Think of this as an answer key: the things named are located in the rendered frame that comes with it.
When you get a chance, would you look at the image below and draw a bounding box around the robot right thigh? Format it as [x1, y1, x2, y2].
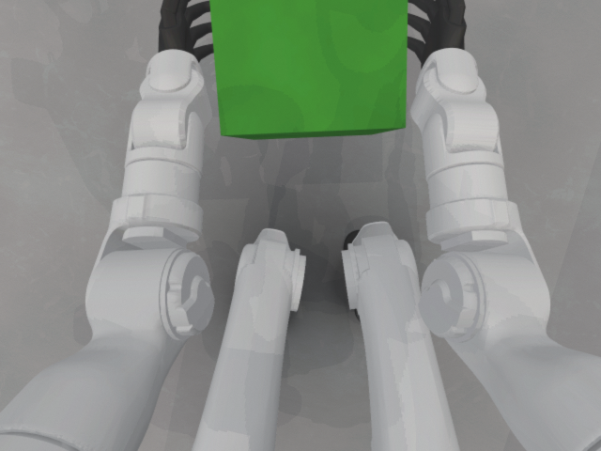
[341, 234, 460, 451]

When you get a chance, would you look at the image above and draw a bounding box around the robot right upper arm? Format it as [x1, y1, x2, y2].
[418, 251, 601, 451]

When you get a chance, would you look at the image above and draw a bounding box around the robot left shin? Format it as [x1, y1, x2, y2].
[234, 228, 291, 289]

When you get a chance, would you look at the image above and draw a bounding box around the robot left hand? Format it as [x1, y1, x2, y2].
[159, 0, 214, 63]

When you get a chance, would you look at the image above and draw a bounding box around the robot right forearm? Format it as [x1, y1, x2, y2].
[410, 48, 550, 299]

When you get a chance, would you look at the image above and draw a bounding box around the robot left forearm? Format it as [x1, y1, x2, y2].
[85, 49, 212, 324]

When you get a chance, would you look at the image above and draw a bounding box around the robot left upper arm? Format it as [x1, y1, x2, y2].
[0, 248, 215, 451]

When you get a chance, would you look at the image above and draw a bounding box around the carton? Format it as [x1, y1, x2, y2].
[209, 0, 408, 140]

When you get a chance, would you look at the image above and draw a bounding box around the robot right hand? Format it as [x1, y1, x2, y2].
[408, 0, 467, 69]

